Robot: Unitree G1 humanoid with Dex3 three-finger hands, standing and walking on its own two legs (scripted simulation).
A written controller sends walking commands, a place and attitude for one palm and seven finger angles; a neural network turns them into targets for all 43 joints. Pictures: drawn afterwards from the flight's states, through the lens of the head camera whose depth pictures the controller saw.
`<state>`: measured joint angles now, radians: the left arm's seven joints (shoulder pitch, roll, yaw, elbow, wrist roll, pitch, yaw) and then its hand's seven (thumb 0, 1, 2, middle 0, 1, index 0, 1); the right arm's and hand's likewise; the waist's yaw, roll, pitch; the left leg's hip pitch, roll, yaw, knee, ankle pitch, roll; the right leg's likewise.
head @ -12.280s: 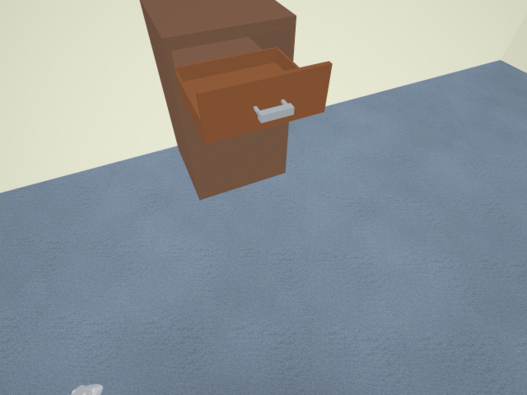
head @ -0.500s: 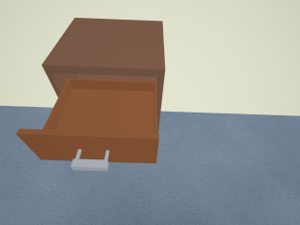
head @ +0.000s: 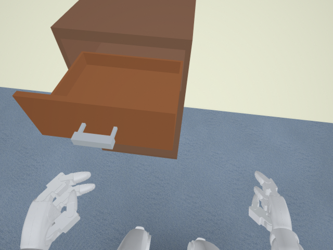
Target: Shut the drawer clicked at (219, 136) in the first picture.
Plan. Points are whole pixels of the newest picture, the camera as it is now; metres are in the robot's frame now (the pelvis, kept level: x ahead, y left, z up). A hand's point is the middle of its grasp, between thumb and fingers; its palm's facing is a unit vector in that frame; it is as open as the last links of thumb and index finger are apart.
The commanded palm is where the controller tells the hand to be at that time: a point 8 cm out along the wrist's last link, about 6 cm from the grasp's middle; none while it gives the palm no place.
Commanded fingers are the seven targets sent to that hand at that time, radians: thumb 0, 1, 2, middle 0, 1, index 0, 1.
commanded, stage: raise the hand and make a fist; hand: left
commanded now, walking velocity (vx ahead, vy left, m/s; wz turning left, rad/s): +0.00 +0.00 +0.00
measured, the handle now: (96, 134) +0.40 +0.25 +0.00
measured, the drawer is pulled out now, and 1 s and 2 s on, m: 0.30 0.30 0.30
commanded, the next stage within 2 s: bring the fist close to the handle in 1.36 s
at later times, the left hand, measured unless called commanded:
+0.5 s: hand (70, 194) +0.21 +0.22 +0.07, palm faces -0.01 -1.00 -0.05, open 3.2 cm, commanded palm +0.18 +0.28 +0.08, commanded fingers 0.00 0.90 0.90 -1.26 -1.45 -1.26 -1.45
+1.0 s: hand (63, 188) +0.21 +0.23 +0.10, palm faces -0.02 -1.00 -0.04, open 3.2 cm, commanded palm +0.18 +0.28 +0.10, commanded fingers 0.00 0.90 0.90 -1.40 -1.60 -1.40 -1.60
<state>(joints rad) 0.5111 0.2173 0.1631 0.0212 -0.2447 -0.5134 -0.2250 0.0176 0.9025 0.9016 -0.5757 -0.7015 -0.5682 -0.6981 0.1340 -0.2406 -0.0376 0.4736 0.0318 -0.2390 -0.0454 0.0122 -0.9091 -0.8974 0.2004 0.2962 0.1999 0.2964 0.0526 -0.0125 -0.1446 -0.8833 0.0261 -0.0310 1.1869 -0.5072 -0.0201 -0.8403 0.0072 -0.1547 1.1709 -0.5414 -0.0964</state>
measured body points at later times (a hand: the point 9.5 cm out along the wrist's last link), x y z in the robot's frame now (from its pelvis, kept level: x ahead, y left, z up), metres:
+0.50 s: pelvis +0.02 +0.03 +0.02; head +0.07 +0.04 +0.47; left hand +0.20 +0.28 +0.07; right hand +0.17 -0.24 -0.05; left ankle +0.05 +0.14 -0.64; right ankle +0.03 -0.06 -0.64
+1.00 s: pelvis +0.02 +0.06 +0.03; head +0.06 +0.07 +0.48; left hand +0.20 +0.28 +0.10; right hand +0.22 -0.15 -0.03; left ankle +0.05 +0.14 -0.64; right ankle +0.03 -0.06 -0.64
